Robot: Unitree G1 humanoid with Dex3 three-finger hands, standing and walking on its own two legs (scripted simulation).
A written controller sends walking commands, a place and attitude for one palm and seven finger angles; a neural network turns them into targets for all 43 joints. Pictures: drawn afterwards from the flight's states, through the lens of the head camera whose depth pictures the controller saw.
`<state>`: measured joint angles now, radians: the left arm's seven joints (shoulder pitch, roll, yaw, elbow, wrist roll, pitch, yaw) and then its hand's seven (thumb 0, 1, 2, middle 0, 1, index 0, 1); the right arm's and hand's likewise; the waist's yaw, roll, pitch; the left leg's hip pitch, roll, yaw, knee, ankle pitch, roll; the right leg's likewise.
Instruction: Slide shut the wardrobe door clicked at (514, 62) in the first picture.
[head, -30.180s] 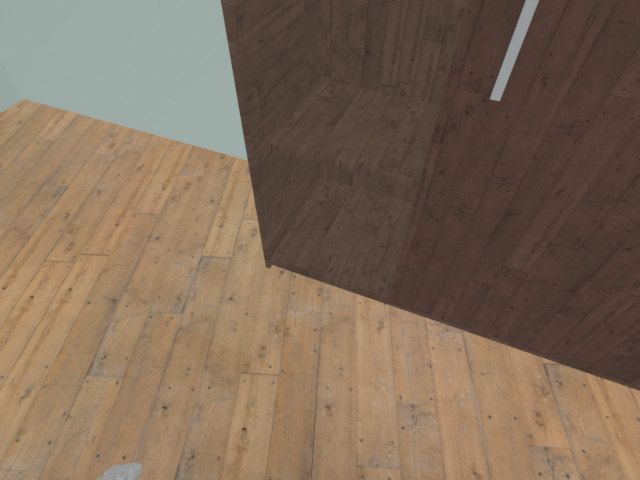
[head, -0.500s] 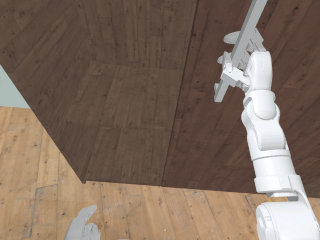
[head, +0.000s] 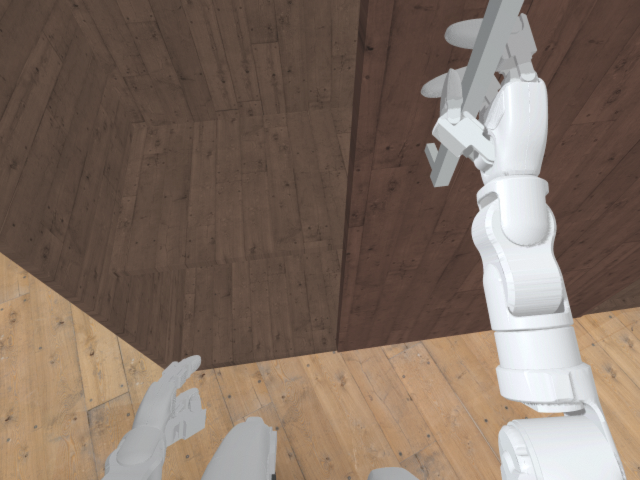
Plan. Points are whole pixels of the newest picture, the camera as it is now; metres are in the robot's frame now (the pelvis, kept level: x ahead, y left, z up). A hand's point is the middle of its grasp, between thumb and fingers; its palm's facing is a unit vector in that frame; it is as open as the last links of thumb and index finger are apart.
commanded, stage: step sideways, sliding the door along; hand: right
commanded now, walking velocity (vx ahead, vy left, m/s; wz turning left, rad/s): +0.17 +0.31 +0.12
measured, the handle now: (476, 47) +0.44 -0.15 +0.26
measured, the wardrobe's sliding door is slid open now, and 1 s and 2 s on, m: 0.47 0.32 0.13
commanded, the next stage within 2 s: none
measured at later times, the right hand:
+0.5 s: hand (391, 119) +0.41 -0.08 +0.22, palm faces +0.27 +0.96 -0.03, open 6.2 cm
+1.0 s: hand (275, 140) +0.38 +0.03 +0.22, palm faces +0.09 +1.00 -0.02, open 6.7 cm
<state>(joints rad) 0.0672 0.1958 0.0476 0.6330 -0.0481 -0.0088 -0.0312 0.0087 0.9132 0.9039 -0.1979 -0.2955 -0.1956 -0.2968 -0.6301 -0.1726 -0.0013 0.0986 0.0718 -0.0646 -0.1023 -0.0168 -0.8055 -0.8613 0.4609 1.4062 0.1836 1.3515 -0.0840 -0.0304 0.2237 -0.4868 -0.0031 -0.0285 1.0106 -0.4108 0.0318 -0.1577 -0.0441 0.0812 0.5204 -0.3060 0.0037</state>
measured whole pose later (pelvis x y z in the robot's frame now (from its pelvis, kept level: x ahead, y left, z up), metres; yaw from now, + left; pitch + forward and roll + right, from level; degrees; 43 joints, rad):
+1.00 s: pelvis +0.08 +0.15 +0.00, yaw +1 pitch -2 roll +3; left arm 0.04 0.18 0.05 0.54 -0.01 -0.05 -0.08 0.01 0.91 0.90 -0.20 -0.30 -0.20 -0.30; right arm -0.15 -0.09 0.05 -0.49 -0.02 -0.06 -0.12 0.00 -0.80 -0.82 0.37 1.48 0.15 1.11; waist -0.08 -0.03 0.23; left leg -0.42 -0.03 0.03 0.93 -0.45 0.00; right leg -0.20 -0.15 0.00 0.53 -0.29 0.07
